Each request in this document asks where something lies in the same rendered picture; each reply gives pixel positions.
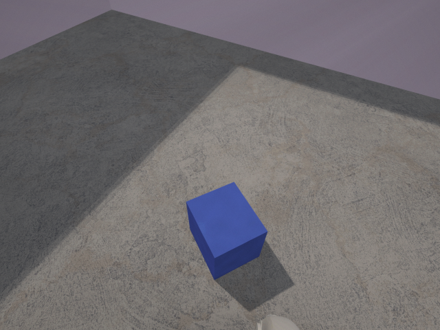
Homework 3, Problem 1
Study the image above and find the right robot thigh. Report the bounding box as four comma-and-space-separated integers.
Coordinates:
256, 316, 300, 330

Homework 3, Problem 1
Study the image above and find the carton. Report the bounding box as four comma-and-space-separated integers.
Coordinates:
186, 182, 267, 280

